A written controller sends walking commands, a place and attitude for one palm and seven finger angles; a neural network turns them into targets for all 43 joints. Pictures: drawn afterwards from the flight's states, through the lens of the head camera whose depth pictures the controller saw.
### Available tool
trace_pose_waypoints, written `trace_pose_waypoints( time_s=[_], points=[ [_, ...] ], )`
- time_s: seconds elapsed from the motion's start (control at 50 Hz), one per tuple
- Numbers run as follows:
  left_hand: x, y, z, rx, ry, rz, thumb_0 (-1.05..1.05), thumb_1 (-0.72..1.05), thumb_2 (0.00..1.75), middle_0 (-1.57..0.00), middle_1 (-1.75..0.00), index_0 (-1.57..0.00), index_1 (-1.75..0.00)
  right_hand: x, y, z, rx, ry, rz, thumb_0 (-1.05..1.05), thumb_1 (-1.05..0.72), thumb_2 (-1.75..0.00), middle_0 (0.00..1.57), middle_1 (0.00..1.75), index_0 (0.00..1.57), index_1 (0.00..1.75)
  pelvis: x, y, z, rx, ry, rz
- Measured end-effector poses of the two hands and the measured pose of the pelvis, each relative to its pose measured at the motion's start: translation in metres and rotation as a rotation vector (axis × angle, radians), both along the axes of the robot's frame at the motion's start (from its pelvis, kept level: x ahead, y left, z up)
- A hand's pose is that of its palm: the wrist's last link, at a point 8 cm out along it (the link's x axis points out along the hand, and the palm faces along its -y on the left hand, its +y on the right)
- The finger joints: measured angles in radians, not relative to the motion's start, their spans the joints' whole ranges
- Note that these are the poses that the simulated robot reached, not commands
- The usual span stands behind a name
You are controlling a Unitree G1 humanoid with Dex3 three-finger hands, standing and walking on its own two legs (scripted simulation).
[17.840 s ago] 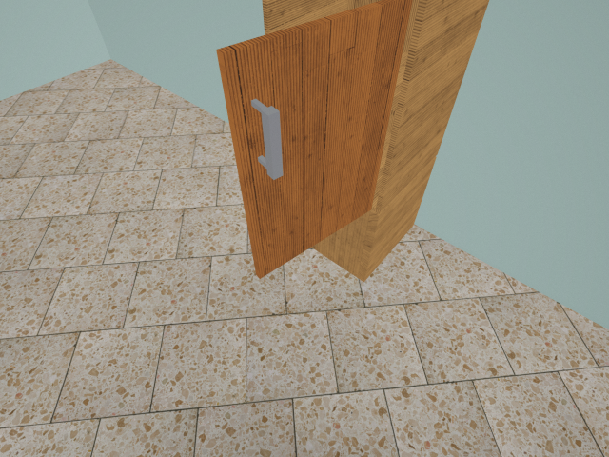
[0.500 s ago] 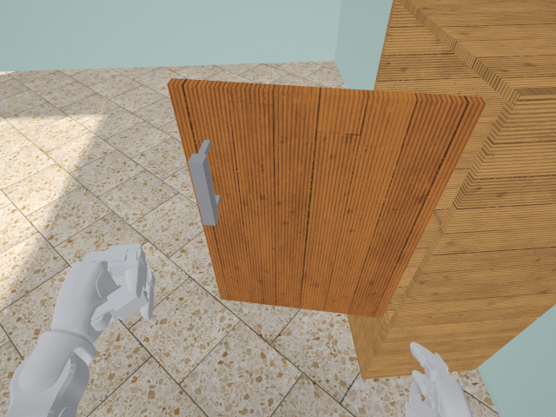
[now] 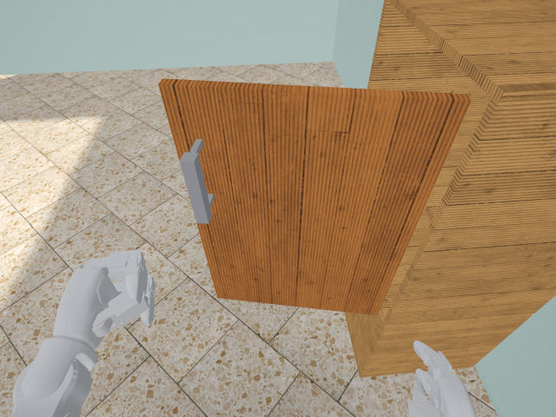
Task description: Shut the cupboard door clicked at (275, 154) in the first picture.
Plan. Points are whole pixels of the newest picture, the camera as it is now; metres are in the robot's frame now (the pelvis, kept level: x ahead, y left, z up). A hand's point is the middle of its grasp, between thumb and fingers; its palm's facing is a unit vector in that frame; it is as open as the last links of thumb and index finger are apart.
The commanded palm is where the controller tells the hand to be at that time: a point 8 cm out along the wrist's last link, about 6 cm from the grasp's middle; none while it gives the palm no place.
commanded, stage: bring the fist close to the handle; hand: left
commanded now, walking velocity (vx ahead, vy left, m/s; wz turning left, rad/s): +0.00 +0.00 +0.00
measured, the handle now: (200, 182) +0.44 +0.17 +0.11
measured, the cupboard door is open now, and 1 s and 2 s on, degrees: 78 78 71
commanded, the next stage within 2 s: push the door shut along its arc in 1.32 s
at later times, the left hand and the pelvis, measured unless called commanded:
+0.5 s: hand (174, 254) +0.30 +0.17 +0.11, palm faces -0.04 -1.00 -0.03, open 3.1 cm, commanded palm +0.27 +0.22 +0.11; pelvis +0.00 +0.00 +0.00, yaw -1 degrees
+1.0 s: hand (199, 224) +0.35 +0.15 +0.12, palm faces -0.04 -1.00 -0.02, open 3.1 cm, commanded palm +0.32 +0.20 +0.11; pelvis +0.01 +0.00 +0.00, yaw -1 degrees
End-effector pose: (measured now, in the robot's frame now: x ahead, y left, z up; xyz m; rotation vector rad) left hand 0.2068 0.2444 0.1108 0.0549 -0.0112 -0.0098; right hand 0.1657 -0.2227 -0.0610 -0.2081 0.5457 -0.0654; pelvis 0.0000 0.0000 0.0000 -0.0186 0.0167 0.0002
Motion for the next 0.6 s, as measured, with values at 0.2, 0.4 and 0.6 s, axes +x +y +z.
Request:
trace_pose_waypoints(
  time_s=[0.2,0.4,0.6],
  points=[
    [0.026,0.001,0.0,-0.008,-0.013,-0.004,0.02,0.9,0.9,-1.3,-1.5,-1.3,-1.5,-0.002,-0.007,-0.005,-0.008,0.024,-0.016,0.01,-0.9,-0.9,0.2,0.3,0.21,0.3,-0.001,-0.004,-0.001,0.002,0.006,0.0],
    [0.056,-0.01,0.0,-0.021,-0.005,-0.027,0.02,0.9,0.9,-1.3,-1.5,-1.3,-1.5,-0.007,-0.013,-0.007,-0.01,0.052,-0.047,0.01,-0.9,-0.9,0.2,0.3,0.21,0.3,0.002,-0.002,0.0,0.007,0.015,-0.011],
    [0.081,-0.021,0.001,-0.023,-0.004,-0.029,0.02,0.9,0.9,-1.3,-1.5,-1.3,-1.5,-0.009,-0.01,-0.012,0.003,0.094,-0.056,0.01,-0.9,-0.9,0.2,0.3,0.21,0.3,0.007,-0.001,0.002,0.011,0.023,-0.017]
  ],
)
